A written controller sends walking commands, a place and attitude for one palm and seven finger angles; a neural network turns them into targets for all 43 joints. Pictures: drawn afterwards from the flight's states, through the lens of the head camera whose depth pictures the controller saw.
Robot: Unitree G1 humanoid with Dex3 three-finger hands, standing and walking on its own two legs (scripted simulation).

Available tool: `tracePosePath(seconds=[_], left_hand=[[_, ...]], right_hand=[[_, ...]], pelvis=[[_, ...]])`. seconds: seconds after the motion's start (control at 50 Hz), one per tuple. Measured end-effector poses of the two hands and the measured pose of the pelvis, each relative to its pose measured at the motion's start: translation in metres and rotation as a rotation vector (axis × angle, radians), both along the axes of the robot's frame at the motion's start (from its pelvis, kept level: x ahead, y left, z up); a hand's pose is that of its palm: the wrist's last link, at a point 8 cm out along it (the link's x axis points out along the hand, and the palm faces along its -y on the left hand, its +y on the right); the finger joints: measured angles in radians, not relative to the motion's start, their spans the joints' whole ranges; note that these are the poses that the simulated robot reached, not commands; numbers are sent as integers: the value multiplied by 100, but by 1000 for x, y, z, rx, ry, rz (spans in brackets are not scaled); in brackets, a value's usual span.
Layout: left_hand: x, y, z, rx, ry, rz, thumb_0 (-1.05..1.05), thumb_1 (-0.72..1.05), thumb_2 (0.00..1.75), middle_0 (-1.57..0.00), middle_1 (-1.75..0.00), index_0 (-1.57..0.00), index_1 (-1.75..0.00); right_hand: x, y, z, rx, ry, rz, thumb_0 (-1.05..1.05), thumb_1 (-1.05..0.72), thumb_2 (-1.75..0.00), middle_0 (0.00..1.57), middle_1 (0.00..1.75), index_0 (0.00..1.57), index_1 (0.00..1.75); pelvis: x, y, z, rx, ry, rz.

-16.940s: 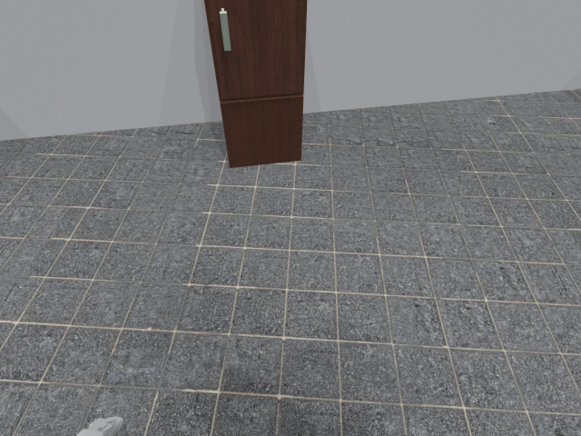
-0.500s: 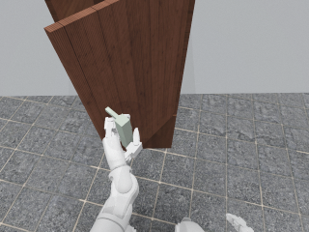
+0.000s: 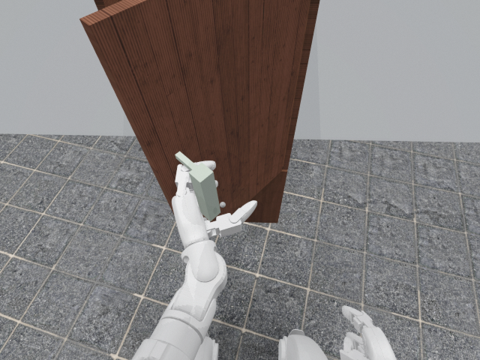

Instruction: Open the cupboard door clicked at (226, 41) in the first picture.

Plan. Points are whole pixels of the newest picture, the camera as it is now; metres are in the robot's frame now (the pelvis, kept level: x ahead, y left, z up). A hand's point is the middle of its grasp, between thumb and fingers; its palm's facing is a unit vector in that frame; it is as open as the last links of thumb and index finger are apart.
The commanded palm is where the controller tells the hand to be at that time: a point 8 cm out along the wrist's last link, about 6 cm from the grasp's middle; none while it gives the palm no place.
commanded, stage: open thumb and fingers to let go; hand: left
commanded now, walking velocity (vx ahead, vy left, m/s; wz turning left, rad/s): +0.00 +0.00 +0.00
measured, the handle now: (197, 186) +0.39 +0.10 +0.04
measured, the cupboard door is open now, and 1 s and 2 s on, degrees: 48 51 51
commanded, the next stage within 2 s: slide the hand sideways off the handle in 0.40 s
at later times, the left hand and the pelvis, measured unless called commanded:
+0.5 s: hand (223, 206) +0.36 +0.05 +0.04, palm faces +0.36 -0.93 -0.03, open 15.1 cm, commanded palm +0.31 +0.09 +0.04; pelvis -0.01 +0.00 +0.00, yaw +0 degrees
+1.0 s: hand (215, 240) +0.30 +0.06 +0.04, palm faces -0.11 -0.99 +0.01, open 16.4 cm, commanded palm +0.27 +0.12 +0.04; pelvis -0.01 +0.03 +0.00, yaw -1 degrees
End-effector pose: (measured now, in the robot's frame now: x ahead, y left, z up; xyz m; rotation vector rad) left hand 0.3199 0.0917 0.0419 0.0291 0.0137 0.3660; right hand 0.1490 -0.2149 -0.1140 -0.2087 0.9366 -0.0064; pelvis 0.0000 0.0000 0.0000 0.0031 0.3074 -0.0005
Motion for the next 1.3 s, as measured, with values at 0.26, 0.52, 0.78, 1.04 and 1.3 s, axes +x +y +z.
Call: tracePosePath(seconds=[0.26, 0.52, 0.78, 1.04, 1.3], left_hand=[[-4, -2, -1, -5, 19, 17, 0, -45, 32, -27, -98, -27, -97], [-3, -1, -2, -3, 12, 7, -1, -50, 30, -33, -56, -31, -61], [-11, 18, -2, -47, 10, -499, -1, -50, 29, -19, -34, -13, -35], [-43, 25, -8, -27, -28, -475, -1, -50, 30, -13, -30, -14, -29], [-65, 48, -1, -44, -25, -439, -1, -50, 29, -15, -30, -15, -29]], right_hand=[[-34, -18, 0, -31, 56, -58, 1, -91, -90, 20, 30, 20, 30], [-19, -9, 0, -24, 13, -30, 1, -91, -90, 20, 30, 20, 30], [-23, -3, 9, -16, -36, -74, 1, -91, -90, 20, 30, 20, 30], [-7, 13, 15, 2, -72, -41, 1, -91, -90, 20, 30, 20, 30], [26, 28, 22, 18, -151, -4, 1, -91, -90, 20, 30, 20, 30]], pelvis=[[-4, -3, 3, 5, -9, -9], [-7, 0, 1, 1, -4, -4], [-10, 16, 2, -6, -44, 0], [-5, 27, -6, -6, -31, -20], [2, 27, -7, -14, -28, -5]])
